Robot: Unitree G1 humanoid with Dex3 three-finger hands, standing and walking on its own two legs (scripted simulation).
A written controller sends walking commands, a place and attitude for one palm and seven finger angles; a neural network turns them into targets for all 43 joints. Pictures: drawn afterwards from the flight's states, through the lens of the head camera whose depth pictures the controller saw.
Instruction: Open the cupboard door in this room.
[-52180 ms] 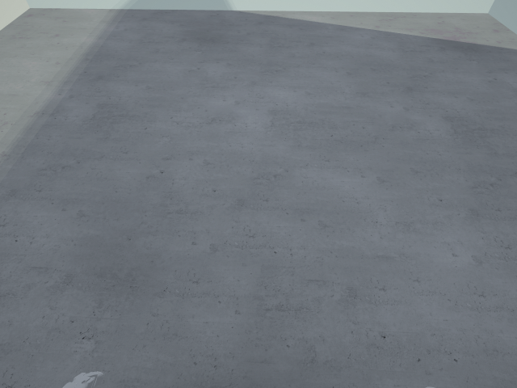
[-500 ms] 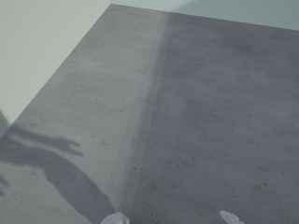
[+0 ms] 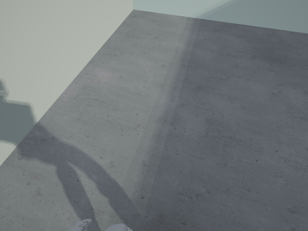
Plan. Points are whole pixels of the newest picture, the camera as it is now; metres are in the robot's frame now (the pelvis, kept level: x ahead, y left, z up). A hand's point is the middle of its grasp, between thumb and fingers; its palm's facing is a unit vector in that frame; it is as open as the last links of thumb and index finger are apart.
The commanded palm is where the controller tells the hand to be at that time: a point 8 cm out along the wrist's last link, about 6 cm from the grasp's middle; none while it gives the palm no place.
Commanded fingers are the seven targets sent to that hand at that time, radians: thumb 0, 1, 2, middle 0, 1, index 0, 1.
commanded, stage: turn to face it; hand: left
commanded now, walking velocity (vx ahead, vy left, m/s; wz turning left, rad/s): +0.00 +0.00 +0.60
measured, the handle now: out of the picture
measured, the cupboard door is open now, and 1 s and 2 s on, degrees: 44 44 44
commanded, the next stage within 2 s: none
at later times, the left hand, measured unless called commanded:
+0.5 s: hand out of the picture +0.10 +0.22 -0.16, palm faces +0.29 -0.91 -0.31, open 7.4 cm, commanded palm none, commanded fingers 0.00 0.90 0.90 -0.20 -0.30 -0.20 -0.30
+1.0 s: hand out of the picture -0.03 +0.14 -0.19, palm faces +0.62 -0.74 -0.26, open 7.4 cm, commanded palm none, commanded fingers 0.00 0.90 0.90 -0.20 -0.30 -0.20 -0.30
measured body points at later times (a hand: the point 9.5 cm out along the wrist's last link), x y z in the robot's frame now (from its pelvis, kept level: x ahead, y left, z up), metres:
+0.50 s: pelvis +0.06 -0.03 -0.01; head +0.12 -0.03 +0.44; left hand +0.08 +0.26 -0.13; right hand +0.21 -0.25 -0.16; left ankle +0.05 +0.12 -0.74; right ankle +0.09 -0.14 -0.74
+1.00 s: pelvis +0.08 -0.04 -0.02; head +0.12 +0.00 +0.43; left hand -0.06 +0.18 -0.17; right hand +0.34 -0.16 -0.14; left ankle +0.01 +0.05 -0.74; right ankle +0.10 -0.16 -0.70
